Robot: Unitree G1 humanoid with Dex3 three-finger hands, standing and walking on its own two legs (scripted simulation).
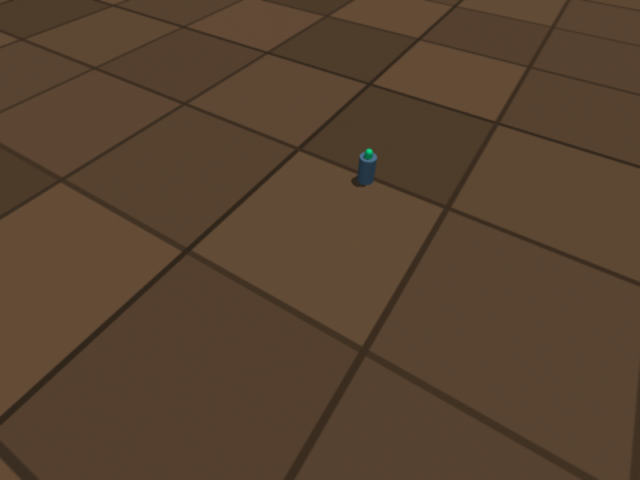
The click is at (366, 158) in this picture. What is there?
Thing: necked bottle
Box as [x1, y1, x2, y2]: [357, 149, 376, 184]
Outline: 370,149 367,149 361,153 359,158 357,180 362,184 369,184 373,180 376,155
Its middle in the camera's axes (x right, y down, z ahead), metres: +0.22 -0.37 +1.84
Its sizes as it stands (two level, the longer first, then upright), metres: 0.081 0.081 0.179
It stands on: the floor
